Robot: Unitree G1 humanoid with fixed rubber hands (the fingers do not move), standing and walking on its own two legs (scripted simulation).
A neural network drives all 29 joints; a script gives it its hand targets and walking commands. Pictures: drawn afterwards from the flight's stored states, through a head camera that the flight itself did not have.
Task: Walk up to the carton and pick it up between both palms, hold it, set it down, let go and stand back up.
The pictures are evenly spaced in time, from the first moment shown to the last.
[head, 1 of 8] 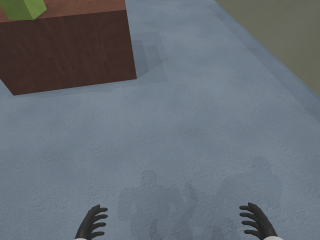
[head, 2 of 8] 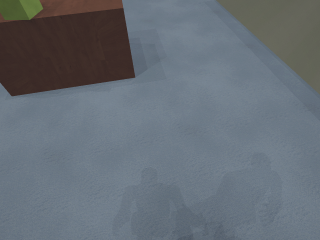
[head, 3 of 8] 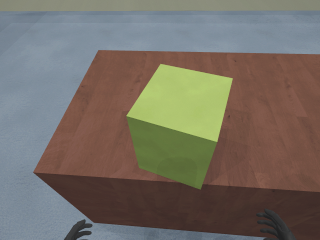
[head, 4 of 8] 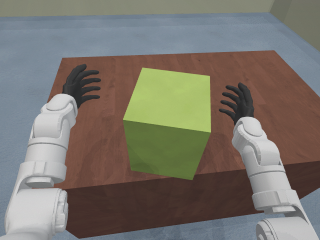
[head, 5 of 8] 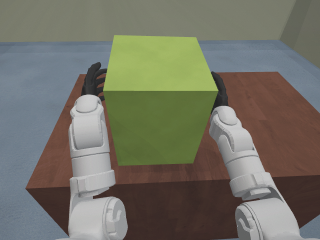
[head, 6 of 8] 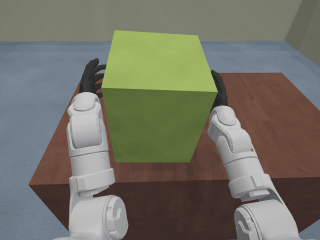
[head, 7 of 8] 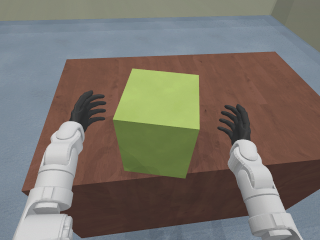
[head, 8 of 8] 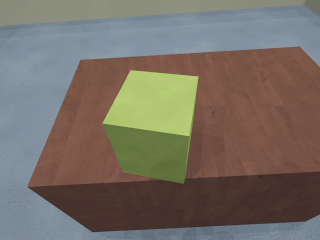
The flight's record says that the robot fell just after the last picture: no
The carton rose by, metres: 0.17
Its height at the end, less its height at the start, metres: +0.00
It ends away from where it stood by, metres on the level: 0.03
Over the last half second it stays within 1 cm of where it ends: yes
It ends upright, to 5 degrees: yes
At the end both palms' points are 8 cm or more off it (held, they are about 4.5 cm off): yes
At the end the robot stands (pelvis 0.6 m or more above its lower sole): yes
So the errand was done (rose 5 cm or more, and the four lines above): yes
